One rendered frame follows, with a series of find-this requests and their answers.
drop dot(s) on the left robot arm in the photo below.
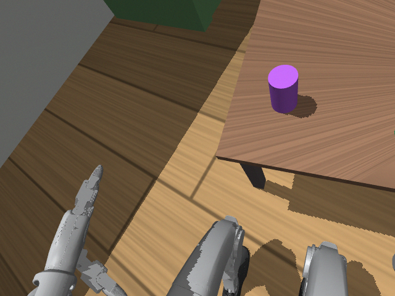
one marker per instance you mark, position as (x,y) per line
(53,282)

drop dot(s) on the left robot foot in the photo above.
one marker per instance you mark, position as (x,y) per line
(242,273)

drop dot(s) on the armchair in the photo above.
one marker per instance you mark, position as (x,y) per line
(187,14)

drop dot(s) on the coffee table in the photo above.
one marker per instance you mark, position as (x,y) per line
(342,128)

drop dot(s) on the left robot hand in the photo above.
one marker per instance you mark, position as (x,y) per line
(67,253)

